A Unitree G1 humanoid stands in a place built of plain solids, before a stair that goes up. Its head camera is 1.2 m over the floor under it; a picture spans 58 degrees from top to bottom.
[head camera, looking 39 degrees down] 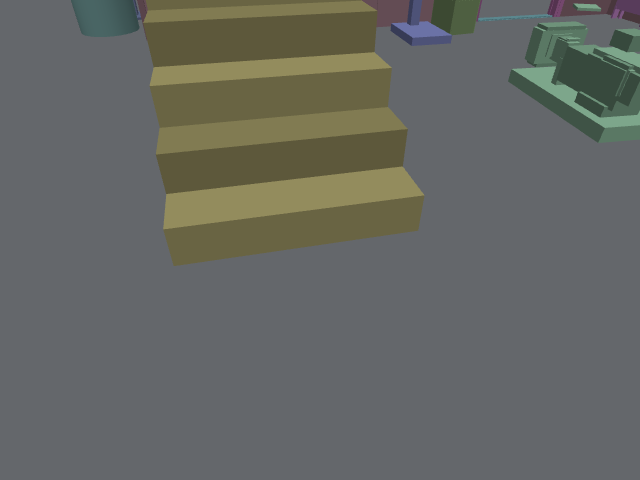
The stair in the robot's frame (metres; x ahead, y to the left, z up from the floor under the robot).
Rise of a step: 0.19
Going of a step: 0.25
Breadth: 1.07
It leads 13 degrees to the left of straight ahead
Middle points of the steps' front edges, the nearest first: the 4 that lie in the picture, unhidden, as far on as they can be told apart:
1.43 0.08 0.19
1.68 0.13 0.38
1.92 0.19 0.56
2.17 0.25 0.75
